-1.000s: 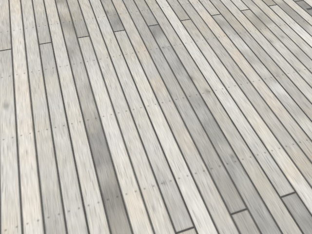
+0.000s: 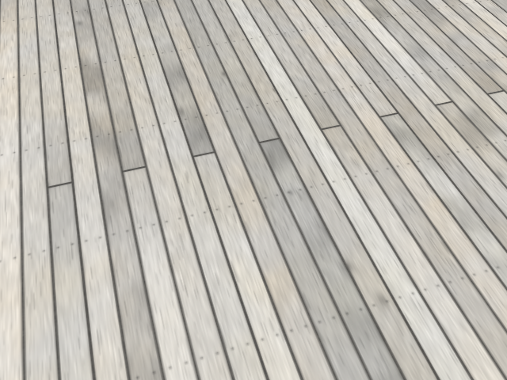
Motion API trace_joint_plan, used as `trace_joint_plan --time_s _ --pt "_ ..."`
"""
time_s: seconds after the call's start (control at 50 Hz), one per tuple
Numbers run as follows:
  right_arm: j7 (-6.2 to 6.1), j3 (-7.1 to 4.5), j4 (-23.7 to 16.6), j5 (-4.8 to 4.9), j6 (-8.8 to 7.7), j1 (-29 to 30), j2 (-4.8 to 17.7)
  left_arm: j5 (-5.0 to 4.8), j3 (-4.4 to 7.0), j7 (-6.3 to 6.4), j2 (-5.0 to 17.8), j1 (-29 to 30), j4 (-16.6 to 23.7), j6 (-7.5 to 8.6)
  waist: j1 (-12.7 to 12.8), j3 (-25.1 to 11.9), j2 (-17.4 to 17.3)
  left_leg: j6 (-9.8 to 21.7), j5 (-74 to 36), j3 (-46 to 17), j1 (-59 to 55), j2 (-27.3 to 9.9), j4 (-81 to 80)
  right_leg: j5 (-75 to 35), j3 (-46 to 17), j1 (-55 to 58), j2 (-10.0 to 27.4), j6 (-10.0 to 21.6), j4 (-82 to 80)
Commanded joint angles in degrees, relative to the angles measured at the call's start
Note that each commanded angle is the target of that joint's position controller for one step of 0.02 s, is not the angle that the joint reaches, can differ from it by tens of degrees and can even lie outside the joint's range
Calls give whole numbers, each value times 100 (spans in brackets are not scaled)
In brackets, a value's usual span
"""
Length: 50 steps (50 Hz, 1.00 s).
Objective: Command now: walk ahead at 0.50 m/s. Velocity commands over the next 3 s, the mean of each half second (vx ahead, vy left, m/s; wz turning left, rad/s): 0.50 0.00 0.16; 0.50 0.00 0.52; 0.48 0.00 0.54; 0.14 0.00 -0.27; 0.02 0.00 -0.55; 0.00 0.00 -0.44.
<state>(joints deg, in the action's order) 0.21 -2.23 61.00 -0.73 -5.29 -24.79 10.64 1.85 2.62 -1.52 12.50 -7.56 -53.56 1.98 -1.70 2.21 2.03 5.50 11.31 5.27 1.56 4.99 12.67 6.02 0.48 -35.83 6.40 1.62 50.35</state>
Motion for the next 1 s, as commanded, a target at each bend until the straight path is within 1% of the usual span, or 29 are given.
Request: trace_joint_plan --time_s 0.02,0.08,0.14,0.18,0.2,0.22,0.24,0.26,0.28,0.3,0.32,0.34,0.38,0.42,0.46,0.56,0.64,0.7,0.74,0.76,0.78,0.8,0.82,0.84,0.86,0.88,0.92,0.96,1.0 --pt "-23 -86 -201 2 -83 -214 674 -46 -37 -16 117 572 434 46 -12 336 -565 550 -2025 -791 258 -1443 -602 -515 307 22 -144 -45 -829" --pt "-59 -86 -92 -30 -61 -503 699 -58 -49 1 162 987 589 70 -151 385 -610 575 -2289 -768 -277 -1590 -468 -523 393 5 -264 59 -1342" --pt "-117 -113 -27 -80 -27 -518 767 -55 -13 14 262 1083 706 128 -79 417 -625 552 -2929 -764 -769 -1808 -136 -62 388 122 -363 270 -1691" --pt "-142 -142 -39 -93 -13 -322 857 -51 56 61 361 509 558 190 228 137 -674 415 -4292 -615 -801 -1791 607 362 501 1022 -652 471 -1958" --pt "-134 -150 -46 -76 11 -221 886 -32 121 103 438 -277 295 239 570 -249 -580 324 -4667 -474 -677 -1644 1502 255 600 1936 -844 595 -2295" --pt "-114 -110 -108 -30 15 -203 777 67 228 163 684 -1270 -9 309 917 -806 -366 217 -3815 -372 179 -1396 2738 164 208 3425 -503 786 -2412" --pt "-54 8 -341 164 13 -484 324 219 380 222 1286 -2077 -81 341 971 -1659 596 -23 -1192 -45 1947 -754 4781 918 -1995 5137 1193 1248 -2665" --pt "-60 -82 -278 177 35 -752 471 65 420 157 1380 -1931 -68 239 792 -2035 998 -23 1876 -495 2964 -76 6074 1062 -3858 5358 1928 1646 -3456" --pt "-80 -172 -328 65 86 -294 742 -63 344 136 1061 -1247 47 199 536 -1130 266 39 1406 -868 3317 -527 6293 1459 -3044 4528 1682 1440 -3552" --pt "-46 -151 -412 33 70 84 618 -84 229 118 635 -762 136 238 428 -437 -11 35 925 -865 3296 -751 6038 1345 -2270 3635 1445 1259 -3818" --pt "-28 -146 -409 21 97 179 469 -63 162 121 399 -552 128 284 261 -81 -49 31 651 -847 3093 -924 5694 1038 -1659 3061 1168 981 -4041" --pt "4 -161 -415 -72 172 171 430 -79 115 155 255 -566 50 334 129 58 96 -11 518 -852 2877 -1026 5460 645 -1188 2707 951 796 -4148" --pt "78 -166 -398 -123 317 80 301 -84 95 194 221 -818 -69 437 20 35 154 -78 326 -783 2712 -1031 5395 14 -654 2551 815 694 -4226" --pt "122 -183 -538 -111 400 377 274 -113 127 210 362 -1024 -137 510 -24 97 111 -126 1 -720 3084 -1081 5273 -462 -233 2682 768 650 -4285" --pt "153 -184 -704 -97 444 804 282 -98 131 224 392 -1216 -174 524 30 186 113 -176 -399 -652 3507 -1127 5044 -742 96 2836 714 591 -4326" --pt "232 -102 -1115 -69 416 1835 202 -97 87 276 366 -1562 -265 513 212 375 130 -236 -1188 -244 3638 -1004 3544 -1632 800 3143 553 450 -4258" --pt "261 -42 -1419 -100 403 2463 194 -81 104 358 485 -1983 -414 449 391 443 135 -50 -1043 205 3528 -831 2642 -2482 1113 3863 760 449 -4028" --pt "247 -97 -1446 -121 407 2277 326 -55 142 422 653 -1947 -427 363 196 220 313 267 -341 475 2974 -455 2409 -4514 1392 4312 880 408 -3244" --pt "211 -193 -1281 -131 406 1606 499 -27 201 438 832 -1807 -366 274 -121 -181 449 552 262 574 2220 -99 2305 -5495 1485 4405 938 456 -2057" --pt "185 -277 -1128 -149 372 1058 651 -29 226 408 907 -1764 -309 226 -336 -500 415 705 388 493 1522 49 2018 -5166 1477 4180 950 461 -1082" --pt "128 -411 -911 -216 328 265 936 -66 237 356 937 -1581 -183 212 -782 -882 70 956 295 -54 280 -171 1424 -3920 1538 3293 821 302 421" --pt "53 -580 -938 -244 331 138 1557 -139 132 269 358 -1646 154 232 -550 -1304 -1052 1605 469 -2526 -1308 -1834 1246 575 1494 1077 25 23 2491" --pt "76 -616 -1036 -92 403 193 1796 -138 187 198 585 -1220 524 301 -470 -1569 -977 2156 247 -4864 -1760 -2511 409 2466 247 -286 -857 -90 3562" --pt "35 -565 -991 -11 435 412 1622 -107 179 162 624 -661 665 374 -410 -774 -388 1914 98 -3905 -1240 -2376 252 1849 -228 -853 -382 -34 3338" --pt "10 -490 -999 22 414 674 1321 -147 156 152 610 -676 680 443 -190 -289 -144 1645 -388 -3297 -507 -2181 135 1382 -194 -675 -187 -30 2807" --pt "-14 -428 -1048 16 373 948 1107 -113 168 170 593 -803 587 429 89 -47 123 1353 -1004 -2765 31 -1846 72 1209 -194 -329 -27 -66 2301" --pt "-58 -340 -1095 82 257 1105 925 80 157 147 519 -1020 565 207 353 -124 -61 1158 -1841 -2117 569 -1399 32 1133 -206 277 83 -251 1775" --pt "-44 -357 -1057 107 152 881 1068 106 145 100 459 -900 672 49 382 -181 -166 1134 -2394 -1911 700 -1205 39 1026 -89 288 59 -400 1451" --pt "-35 -384 -1053 91 135 624 1199 94 129 76 458 -476 861 -11 260 -119 -301 1040 -2389 -1884 719 -1094 -21 649 -9 46 54 -494 1022"
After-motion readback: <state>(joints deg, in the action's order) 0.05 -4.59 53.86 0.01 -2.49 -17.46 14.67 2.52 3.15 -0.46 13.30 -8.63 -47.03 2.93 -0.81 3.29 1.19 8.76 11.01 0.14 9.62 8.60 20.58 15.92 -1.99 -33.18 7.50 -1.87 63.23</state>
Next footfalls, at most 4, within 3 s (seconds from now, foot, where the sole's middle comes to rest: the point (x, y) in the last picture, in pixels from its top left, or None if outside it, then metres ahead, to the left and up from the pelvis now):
0.22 right None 0.29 -0.12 -0.78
0.78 left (226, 362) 0.54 0.07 -0.78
1.32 right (226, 244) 0.91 0.07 -0.78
1.74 left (149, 253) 0.88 0.31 -0.78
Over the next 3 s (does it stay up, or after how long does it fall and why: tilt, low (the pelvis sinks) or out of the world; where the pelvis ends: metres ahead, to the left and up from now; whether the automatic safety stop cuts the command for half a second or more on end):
stays up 0.83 0.17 -0.01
